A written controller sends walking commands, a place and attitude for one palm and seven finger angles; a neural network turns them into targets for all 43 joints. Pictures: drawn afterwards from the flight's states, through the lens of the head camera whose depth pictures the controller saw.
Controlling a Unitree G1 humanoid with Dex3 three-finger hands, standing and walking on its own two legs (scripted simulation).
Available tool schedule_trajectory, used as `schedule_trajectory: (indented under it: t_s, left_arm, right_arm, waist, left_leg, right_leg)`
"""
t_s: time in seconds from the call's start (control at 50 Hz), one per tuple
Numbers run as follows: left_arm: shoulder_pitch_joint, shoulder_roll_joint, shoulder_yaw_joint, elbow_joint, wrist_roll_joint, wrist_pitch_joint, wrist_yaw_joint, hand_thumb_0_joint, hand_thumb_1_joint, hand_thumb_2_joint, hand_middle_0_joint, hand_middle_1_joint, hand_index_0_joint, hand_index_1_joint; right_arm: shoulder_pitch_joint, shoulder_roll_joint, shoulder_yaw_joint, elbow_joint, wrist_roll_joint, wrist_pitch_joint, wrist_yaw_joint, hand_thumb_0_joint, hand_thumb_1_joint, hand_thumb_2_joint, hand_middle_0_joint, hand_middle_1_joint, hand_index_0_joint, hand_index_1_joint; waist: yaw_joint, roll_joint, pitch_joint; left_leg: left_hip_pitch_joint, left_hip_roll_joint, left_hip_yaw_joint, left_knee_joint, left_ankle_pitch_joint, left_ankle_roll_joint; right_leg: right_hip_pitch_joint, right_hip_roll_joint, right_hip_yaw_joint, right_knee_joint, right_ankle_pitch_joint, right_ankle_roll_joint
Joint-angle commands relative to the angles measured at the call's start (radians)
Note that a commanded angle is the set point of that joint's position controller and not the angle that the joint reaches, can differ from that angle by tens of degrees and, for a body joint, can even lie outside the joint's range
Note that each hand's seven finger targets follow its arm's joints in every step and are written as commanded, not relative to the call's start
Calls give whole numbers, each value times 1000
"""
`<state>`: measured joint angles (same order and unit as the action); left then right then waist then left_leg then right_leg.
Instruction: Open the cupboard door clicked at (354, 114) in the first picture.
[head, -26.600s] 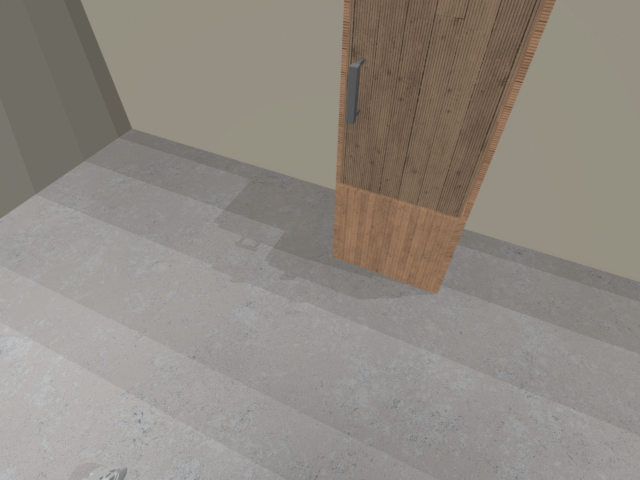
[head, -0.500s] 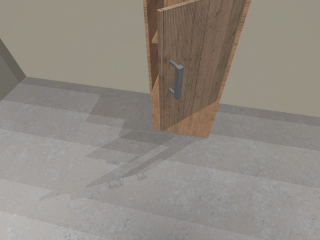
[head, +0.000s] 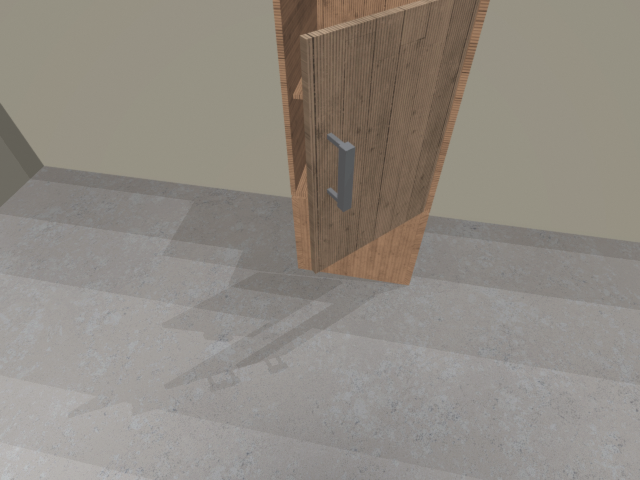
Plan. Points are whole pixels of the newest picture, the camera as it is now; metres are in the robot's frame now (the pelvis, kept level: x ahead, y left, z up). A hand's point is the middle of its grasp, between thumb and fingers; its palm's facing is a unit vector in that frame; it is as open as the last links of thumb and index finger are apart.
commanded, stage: look to check the result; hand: left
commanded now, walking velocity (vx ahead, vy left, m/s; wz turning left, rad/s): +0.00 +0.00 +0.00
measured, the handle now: (338, 173) +0.66 +0.00 -0.02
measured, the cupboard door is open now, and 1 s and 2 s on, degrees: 46 46 46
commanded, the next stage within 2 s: walk to a spot facing it in 0.52 s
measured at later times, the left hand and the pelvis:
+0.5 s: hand out of the picture +0.08 +0.23 -0.16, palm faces -0.01 -0.95 -0.33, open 7.4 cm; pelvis +0.02 -0.01 +0.00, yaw +0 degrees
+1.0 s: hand out of the picture +0.09 +0.19 -0.18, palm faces -0.12 -0.96 -0.26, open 7.4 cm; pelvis +0.01 -0.01 -0.02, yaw -9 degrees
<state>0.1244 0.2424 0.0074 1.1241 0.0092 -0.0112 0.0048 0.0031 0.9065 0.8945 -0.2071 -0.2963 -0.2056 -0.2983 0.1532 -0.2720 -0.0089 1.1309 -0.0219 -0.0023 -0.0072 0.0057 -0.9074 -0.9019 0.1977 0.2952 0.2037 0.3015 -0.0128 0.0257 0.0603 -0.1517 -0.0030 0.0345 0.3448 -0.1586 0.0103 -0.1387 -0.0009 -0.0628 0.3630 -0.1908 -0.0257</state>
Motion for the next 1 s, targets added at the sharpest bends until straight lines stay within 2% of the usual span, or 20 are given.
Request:
schedule_trajectory:
  t_s: [0.0,0.08,0.16,0.24,0.44,0.52,0.6,0.62,0.66,0.7,0.8,0.84,0.88,0.9,0.92,0.94,0.96,0.98]
  left_arm:
    - [0,198,40,-39,4,-21,14,0,900,900,-200,-300,-200,-300]
    - [2,210,41,-36,3,-23,14,0,900,900,-200,-300,-200,-300]
    - [-5,220,38,-30,1,-25,15,0,900,900,-200,-300,-200,-300]
    - [-9,224,37,-27,0,-24,15,0,900,900,-200,-300,-200,-300]
    - [-21,237,37,-29,1,-26,16,0,900,900,-200,-300,-200,-300]
    - [-27,238,39,-33,2,-26,16,0,900,900,-200,-300,-200,-300]
    - [-28,240,39,-35,2,-26,16,0,900,900,-200,-300,-200,-300]
    - [-30,242,40,-35,2,-27,16,0,900,900,-200,-300,-200,-300]
    - [-32,234,43,-43,3,-21,15,0,900,900,-200,-300,-200,-300]
    - [6,159,35,-43,2,0,20,0,900,900,-200,-300,-200,-300]
    - [35,170,61,-102,9,34,14,0,900,900,-200,-300,-200,-300]
    - [37,161,68,-138,11,45,7,0,900,900,-200,-300,-200,-300]
    - [42,142,72,-164,13,51,0,0,900,900,-200,-300,-200,-300]
    - [42,134,73,-177,14,56,-4,0,900,900,-200,-300,-200,-300]
    - [46,119,76,-190,14,61,-9,0,900,900,-200,-300,-200,-300]
    - [43,107,79,-202,14,67,-13,0,900,900,-200,-300,-200,-300]
    - [45,97,82,-215,13,71,-16,0,900,900,-200,-300,-200,-300]
    - [62,89,84,-217,12,69,-18,0,900,900,-200,-300,-200,-300]
  right_arm:
    - [-9,-145,-23,-38,1,-12,-9,0,-900,-900,200,300,200,300]
    - [-17,-163,-24,-40,3,-12,-10,0,-900,-900,200,300,200,300]
    - [-19,-174,-23,-36,3,-11,-11,0,-900,-900,200,300,200,300]
    - [-29,-180,-24,-37,3,-10,-11,0,-900,-900,200,300,200,300]
    - [-41,-192,-24,-39,3,-10,-9,0,-900,-900,200,300,200,300]
    - [-47,-195,-23,-41,3,-13,-10,0,-900,-900,200,300,200,300]
    - [-49,-197,-22,-43,4,-14,-10,0,-900,-900,200,300,200,300]
    - [-48,-199,-23,-42,3,-14,-11,0,-900,-900,200,300,200,300]
    - [-38,-193,-25,-44,1,-13,-15,0,-900,-900,200,300,200,300]
    - [14,-105,-13,-41,0,1,-20,0,-900,-900,200,300,200,300]
    - [53,-121,-43,-96,1,22,-35,0,-900,-900,200,300,200,300]
    - [58,-131,-54,-122,-2,25,-40,0,-900,-900,200,300,200,300]
    - [54,-146,-66,-147,-3,26,-41,0,-900,-900,200,300,200,300]
    - [57,-153,-72,-156,-6,25,-42,0,-900,-900,200,300,200,300]
    - [53,-162,-77,-164,-9,22,-42,0,-900,-900,200,300,200,300]
    - [50,-165,-79,-170,-11,16,-42,0,-900,-900,200,300,200,300]
    - [40,-164,-80,-181,-14,13,-42,0,-900,-900,200,300,200,300]
    - [22,-160,-79,-193,-14,10,-43,0,-900,-900,200,300,200,300]
  waist:
    - [8,-17,-50]
    - [8,-12,-64]
    - [4,-37,-80]
    - [4,-27,-63]
    - [5,-35,-69]
    - [4,-18,-74]
    - [7,-26,-64]
    - [5,-33,-78]
    - [3,-19,-79]
    - [-2,-26,-89]
    - [-5,-39,-66]
    - [-5,-8,-52]
    - [2,36,-39]
    - [3,63,-32]
    - [10,115,-26]
    - [15,165,-25]
    - [18,179,-31]
    - [34,162,-41]
  left_leg:
    - [19,114,-106,-63,82,14]
    - [39,117,-104,-60,106,14]
    - [55,122,-100,-62,117,12]
    - [57,123,-101,-64,119,11]
    - [66,126,-103,-74,126,10]
    - [68,128,-103,-76,146,10]
    - [65,126,-104,-78,146,9]
    - [71,128,-104,-77,154,9]
    - [85,136,-82,-56,169,5]
    - [84,140,-44,-10,177,-8]
    - [49,161,7,70,115,-3]
    - [39,191,-6,68,86,13]
    - [30,241,-45,41,33,46]
    - [9,283,-77,14,7,71]
    - [-12,336,-113,-20,20,105]
    - [-28,389,-139,-48,67,143]
    - [-34,413,-136,-43,120,163]
    - [-48,411,-108,-6,166,159]
  right_leg:
    - [-3,-129,124,-99,56,-25]
    - [8,-130,125,-102,96,-25]
    - [24,-134,122,-106,132,-23]
    - [16,-134,123,-109,138,-23]
    - [32,-134,122,-117,147,-20]
    - [39,-135,124,-112,167,-22]
    - [41,-137,119,-117,169,-20]
    - [49,-136,120,-113,179,-21]
    - [30,-133,137,-98,225,-24]
    - [16,-135,146,-57,291,-14]
    - [-63,-109,190,50,314,-30]
    - [-119,-81,194,105,267,-28]
    - [-185,-41,179,183,160,-17]
    - [-205,-20,159,254,87,-12]
    - [-220,2,126,351,-52,-3]
    - [-234,10,88,453,-236,7]
    - [-233,-4,85,502,-313,8]
    - [-204,-23,92,483,-317,4]
